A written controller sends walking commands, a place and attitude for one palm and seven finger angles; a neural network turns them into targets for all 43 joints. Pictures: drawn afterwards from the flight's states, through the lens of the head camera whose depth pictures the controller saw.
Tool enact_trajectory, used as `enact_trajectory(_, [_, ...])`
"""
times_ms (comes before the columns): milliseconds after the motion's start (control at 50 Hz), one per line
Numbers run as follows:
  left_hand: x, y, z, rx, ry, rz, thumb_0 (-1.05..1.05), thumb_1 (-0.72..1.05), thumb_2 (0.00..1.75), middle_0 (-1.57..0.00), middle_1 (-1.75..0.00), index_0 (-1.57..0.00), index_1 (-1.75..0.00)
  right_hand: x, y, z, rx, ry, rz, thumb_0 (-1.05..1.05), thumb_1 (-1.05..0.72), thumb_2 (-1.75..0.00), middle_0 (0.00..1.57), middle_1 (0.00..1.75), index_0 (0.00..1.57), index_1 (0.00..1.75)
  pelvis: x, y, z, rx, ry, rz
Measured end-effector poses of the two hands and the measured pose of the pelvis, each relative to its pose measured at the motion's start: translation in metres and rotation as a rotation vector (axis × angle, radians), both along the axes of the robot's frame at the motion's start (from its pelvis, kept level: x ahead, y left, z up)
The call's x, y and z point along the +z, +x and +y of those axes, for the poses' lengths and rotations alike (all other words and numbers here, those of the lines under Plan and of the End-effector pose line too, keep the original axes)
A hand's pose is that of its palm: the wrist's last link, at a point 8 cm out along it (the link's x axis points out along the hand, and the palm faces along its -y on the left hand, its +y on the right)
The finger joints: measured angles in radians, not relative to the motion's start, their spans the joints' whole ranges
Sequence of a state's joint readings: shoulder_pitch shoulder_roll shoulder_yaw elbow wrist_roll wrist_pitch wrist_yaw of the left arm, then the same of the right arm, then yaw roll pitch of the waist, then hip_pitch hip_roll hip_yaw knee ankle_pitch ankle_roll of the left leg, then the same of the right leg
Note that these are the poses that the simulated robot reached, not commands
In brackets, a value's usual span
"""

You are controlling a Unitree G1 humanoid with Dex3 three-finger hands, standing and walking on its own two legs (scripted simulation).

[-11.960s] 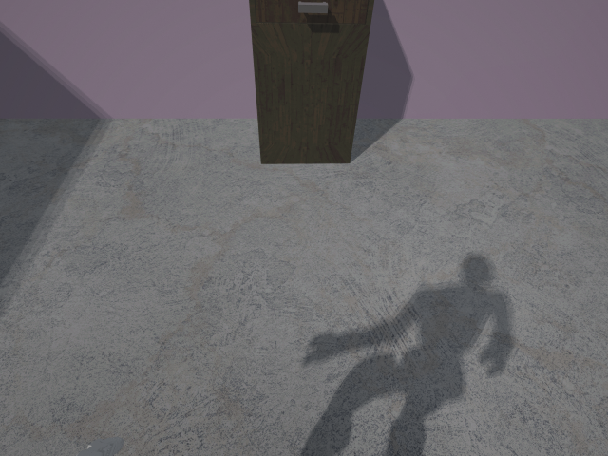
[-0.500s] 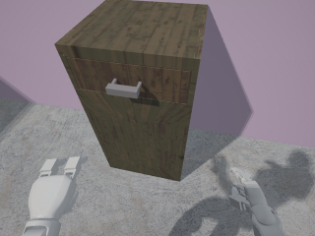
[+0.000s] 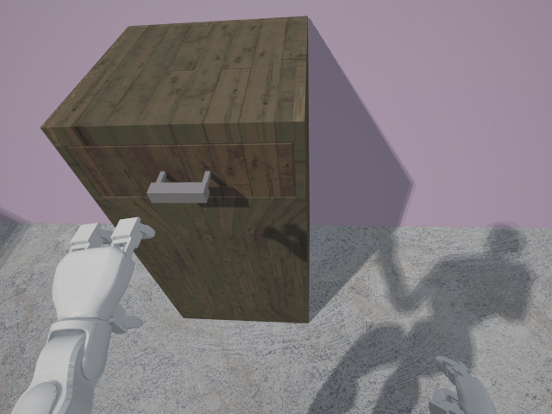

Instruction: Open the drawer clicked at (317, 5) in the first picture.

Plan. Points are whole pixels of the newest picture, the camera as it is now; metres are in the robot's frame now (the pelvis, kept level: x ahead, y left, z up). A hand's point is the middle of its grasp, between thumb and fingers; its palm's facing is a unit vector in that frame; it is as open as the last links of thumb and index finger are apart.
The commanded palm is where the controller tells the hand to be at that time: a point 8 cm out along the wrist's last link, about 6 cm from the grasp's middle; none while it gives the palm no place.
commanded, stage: raise the hand with hooked fingers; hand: left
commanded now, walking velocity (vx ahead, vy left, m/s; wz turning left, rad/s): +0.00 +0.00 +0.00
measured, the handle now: (181, 184) +0.50 +0.25 +0.02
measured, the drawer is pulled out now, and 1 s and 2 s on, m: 0.00 0.00 0.00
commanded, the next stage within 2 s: move the hooked fingers above the handle in 0.78 s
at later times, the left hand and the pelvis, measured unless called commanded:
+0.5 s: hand (84, 233) +0.29 +0.28 +0.14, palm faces +0.06 -0.06 -1.00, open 13.8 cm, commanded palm +0.25 +0.28 +0.19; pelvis -0.02 +0.03 +0.02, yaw +1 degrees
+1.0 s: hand (96, 256) +0.27 +0.27 +0.12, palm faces +0.03 -0.07 -1.00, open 13.8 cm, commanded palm +0.25 +0.27 +0.19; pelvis -0.03 +0.02 +0.02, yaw +2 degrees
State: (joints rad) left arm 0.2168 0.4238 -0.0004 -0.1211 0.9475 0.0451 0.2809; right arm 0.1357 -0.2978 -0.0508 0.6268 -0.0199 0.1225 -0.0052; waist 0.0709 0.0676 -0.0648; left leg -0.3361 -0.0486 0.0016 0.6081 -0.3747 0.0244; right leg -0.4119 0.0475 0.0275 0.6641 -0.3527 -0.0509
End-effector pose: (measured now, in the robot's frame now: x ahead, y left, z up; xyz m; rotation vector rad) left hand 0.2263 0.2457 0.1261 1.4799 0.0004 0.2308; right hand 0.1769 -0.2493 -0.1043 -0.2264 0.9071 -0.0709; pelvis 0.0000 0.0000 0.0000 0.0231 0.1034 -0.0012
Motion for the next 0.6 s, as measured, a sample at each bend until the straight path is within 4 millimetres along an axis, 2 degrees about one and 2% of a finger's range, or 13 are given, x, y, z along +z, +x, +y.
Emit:
enact_trajectory(140, [0.017,0.020,0.004,-0.015,-0.013,0.039,0.00,-0.36,0.36,-0.31,-1.11,-0.31,-1.12,0.022,0.020,0.030,0.016,0.040,-0.088,0.02,-0.91,-0.90,0.19,0.29,0.20,0.30,0.006,-0.003,0.010,0.003,-0.007,-0.049])
enact_trajectory(280, [0.048,0.033,0.017,-0.032,0.018,0.018,0.00,-0.45,0.32,-0.32,-1.17,-0.32,-1.18,0.033,0.028,0.067,0.081,0.083,-0.115,0.01,-0.91,-0.90,0.20,0.29,0.20,0.30,0.011,-0.009,0.020,0.017,-0.017,-0.089])
enact_trajectory(360, [0.062,0.039,0.029,-0.017,0.026,0.031,0.00,-0.47,0.31,-0.32,-1.19,-0.32,-1.19,0.031,0.022,0.081,0.103,0.101,-0.095,0.01,-0.91,-0.90,0.20,0.29,0.20,0.30,0.013,-0.013,0.025,0.024,-0.020,-0.101])
enact_trajectory(440, [0.071,0.044,0.037,-0.021,0.032,0.058,0.00,-0.48,0.30,-0.32,-1.19,-0.32,-1.20,0.027,0.009,0.087,0.108,0.105,-0.062,0.01,-0.91,-0.90,0.20,0.29,0.20,0.30,0.014,-0.017,0.029,0.030,-0.022,-0.106])
enact_trajectory(520, [0.065,0.043,0.039,-0.048,0.010,0.111,0.00,-0.49,0.30,-0.32,-1.20,-0.32,-1.20,0.022,-0.006,0.084,0.094,0.104,-0.028,0.01,-0.91,-0.90,0.20,0.29,0.20,0.30,0.015,-0.020,0.033,0.025,-0.024,-0.103])
enact_trajectory(600, [0.052,0.034,0.035,-0.106,0.001,0.149,0.00,-0.49,0.30,-0.32,-1.20,-0.32,-1.20,0.017,-0.023,0.076,0.082,0.082,0.010,0.01,-0.91,-0.90,0.20,0.29,0.20,0.30,0.016,-0.022,0.035,0.023,-0.024,-0.099])
